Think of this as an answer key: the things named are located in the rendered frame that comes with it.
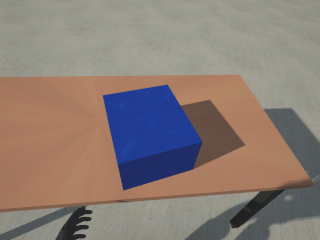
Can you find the table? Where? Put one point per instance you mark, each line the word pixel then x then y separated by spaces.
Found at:
pixel 56 148

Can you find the carton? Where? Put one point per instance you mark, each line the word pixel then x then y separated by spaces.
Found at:
pixel 152 136

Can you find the left robot hand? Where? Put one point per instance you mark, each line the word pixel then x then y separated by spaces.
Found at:
pixel 70 227

